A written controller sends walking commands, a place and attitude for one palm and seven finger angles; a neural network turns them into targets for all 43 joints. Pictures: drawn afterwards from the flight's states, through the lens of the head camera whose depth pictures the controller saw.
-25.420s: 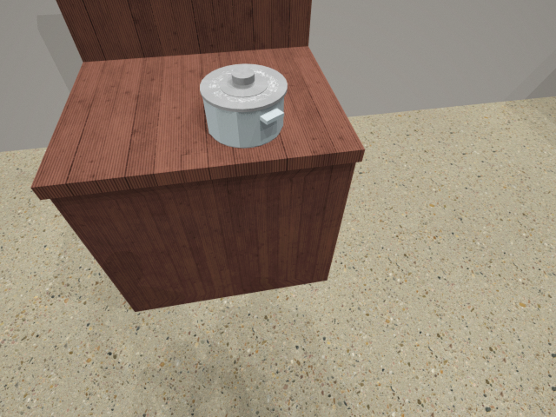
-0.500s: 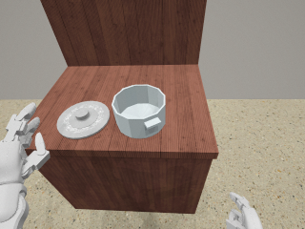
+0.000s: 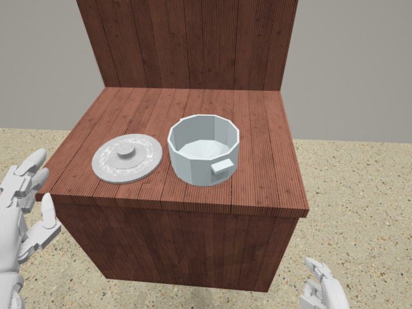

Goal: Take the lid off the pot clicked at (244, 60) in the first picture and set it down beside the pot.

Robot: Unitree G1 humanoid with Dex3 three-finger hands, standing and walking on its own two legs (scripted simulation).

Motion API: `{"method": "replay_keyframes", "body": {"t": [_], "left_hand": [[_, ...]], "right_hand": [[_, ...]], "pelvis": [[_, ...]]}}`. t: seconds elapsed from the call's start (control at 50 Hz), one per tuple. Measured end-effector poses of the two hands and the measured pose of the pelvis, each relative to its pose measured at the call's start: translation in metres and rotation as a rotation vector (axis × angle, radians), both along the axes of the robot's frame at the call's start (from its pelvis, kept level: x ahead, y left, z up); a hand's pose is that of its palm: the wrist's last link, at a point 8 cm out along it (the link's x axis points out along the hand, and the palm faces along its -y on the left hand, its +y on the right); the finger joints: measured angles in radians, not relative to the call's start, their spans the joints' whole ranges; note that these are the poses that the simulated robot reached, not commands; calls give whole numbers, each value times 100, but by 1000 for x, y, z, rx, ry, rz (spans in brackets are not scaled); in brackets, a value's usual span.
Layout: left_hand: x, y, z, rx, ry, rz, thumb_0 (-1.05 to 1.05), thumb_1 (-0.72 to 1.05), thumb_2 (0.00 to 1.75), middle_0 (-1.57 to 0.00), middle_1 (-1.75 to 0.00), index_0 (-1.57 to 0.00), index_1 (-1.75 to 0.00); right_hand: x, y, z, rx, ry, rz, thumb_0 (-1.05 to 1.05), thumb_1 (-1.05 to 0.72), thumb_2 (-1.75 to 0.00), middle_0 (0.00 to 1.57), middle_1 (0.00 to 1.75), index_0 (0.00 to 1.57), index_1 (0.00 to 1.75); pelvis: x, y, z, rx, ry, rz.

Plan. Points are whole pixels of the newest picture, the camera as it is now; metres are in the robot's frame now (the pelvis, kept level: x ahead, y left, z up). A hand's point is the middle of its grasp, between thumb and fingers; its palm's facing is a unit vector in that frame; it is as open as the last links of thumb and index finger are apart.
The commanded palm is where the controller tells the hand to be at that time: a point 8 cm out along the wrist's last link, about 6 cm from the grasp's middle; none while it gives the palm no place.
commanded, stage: step back with the hand held close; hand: left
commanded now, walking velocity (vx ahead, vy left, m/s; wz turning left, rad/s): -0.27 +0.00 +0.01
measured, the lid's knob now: (126, 150) +0.53 +0.32 -0.02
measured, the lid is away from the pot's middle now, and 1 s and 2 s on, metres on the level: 0.24 0.24 0.24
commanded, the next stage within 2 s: stop stepping back and stand still in 1.48 s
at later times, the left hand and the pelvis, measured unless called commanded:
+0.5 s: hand (22, 239) +0.16 +0.29 +0.15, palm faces +0.28 -0.80 -0.52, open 7.4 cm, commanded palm +0.10 +0.33 +0.17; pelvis -0.04 +0.05 -0.02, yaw -2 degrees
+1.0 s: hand out of the picture +0.09 +0.30 +0.15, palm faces +0.33 -0.82 -0.47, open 7.4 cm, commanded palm +0.03 +0.34 +0.17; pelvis -0.10 +0.06 -0.03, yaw +0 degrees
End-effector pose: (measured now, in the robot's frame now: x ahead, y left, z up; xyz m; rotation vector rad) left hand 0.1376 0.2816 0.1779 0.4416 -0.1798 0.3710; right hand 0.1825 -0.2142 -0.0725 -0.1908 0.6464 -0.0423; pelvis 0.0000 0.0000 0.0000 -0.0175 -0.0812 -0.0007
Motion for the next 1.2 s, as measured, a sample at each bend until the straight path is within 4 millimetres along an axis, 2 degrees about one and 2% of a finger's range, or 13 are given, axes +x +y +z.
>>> {"method": "replay_keyframes", "body": {"t": [0.06,0.1,0.22,0.28,0.46,0.58,0.68,0.8,0.94,1.08,1.2], "left_hand": [[5,12,15,80,-62,-6,2,89,90,-22,-30,-21,-30],[9,17,14,89,-62,-16,1,89,90,-21,-30,-21,-30],[17,19,-15,55,71,-103,1,89,90,-21,-30,-20,-30],[13,25,-21,70,113,-131,1,89,90,-21,-30,-21,-30],[-11,45,-3,164,39,-118,2,89,89,-22,-30,-21,-30],[-28,47,-5,152,21,-114,1,89,89,-21,-30,-21,-30],[-46,46,-9,160,28,-109,1,89,89,-22,-30,-21,-30],[-67,46,-9,138,-17,-91,1,89,89,-22,-30,-21,-30],[-79,52,-12,120,-115,-127,1,89,89,-22,-30,-21,-30],[-89,63,0,136,-117,-122,1,89,90,-22,-30,-21,-30],[-105,51,-2,124,-118,-195,1,89,90,-21,-30,-21,-30]], "right_hand": [[-4,0,1,-11,17,-4,1,-90,-90,21,30,20,30],[-9,-1,1,-15,32,-22,1,-90,-90,21,30,21,30],[-31,-4,1,-52,79,-106,1,-90,-90,21,30,20,30],[-42,-1,1,-72,100,-131,1,-90,-90,21,30,20,30],[-66,26,-10,-62,97,-104,1,-90,-90,21,30,20,30],[-84,42,-15,-25,91,-86,1,-90,-90,21,30,21,30],[-99,42,-15,-26,75,-85,1,-90,-90,21,30,21,30],[-117,31,-13,-70,88,-87,1,-90,-90,21,30,21,30],[-132,21,-6,-152,79,-114,1,-90,-90,21,30,21,30],[-145,38,4,-113,42,-108,1,-90,-90,21,30,20,30],[-162,51,2,-83,29,-80,1,-90,-90,21,30,21,30]], "pelvis": [[-3,4,-1,-12,25,-6],[-4,9,-2,-14,40,-14],[-7,28,-4,-5,72,-30],[-11,35,-6,-2,82,-29],[-33,52,-15,6,95,-32],[-54,54,-16,-17,89,-28],[-68,53,-19,-27,81,-19],[-80,50,-20,-37,82,7],[-96,57,-27,-59,75,10],[-114,61,-17,-69,102,-31],[-140,61,-18,-68,129,-69]]}}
